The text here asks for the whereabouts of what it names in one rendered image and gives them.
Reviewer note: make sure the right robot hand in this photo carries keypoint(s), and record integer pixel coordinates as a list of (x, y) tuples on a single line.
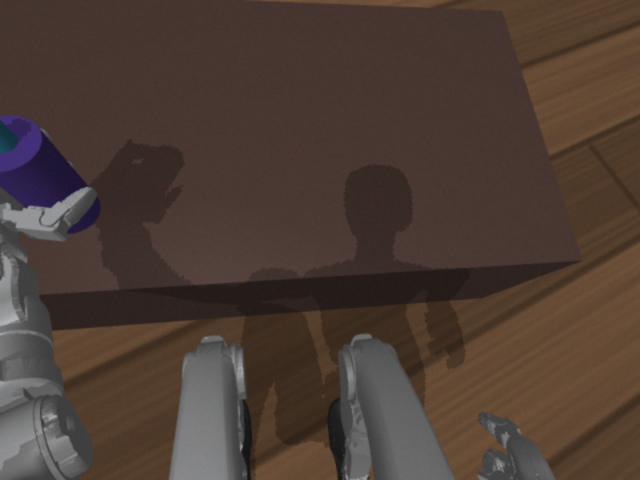
[(524, 460)]

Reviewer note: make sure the left robot hand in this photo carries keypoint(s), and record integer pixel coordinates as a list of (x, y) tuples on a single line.
[(44, 222)]

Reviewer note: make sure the right robot foot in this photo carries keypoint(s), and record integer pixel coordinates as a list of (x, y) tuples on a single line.
[(337, 438)]

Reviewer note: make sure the bottle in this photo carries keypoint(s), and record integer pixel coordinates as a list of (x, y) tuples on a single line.
[(34, 172)]

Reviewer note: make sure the left robot arm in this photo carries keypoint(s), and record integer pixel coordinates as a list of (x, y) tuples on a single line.
[(41, 435)]

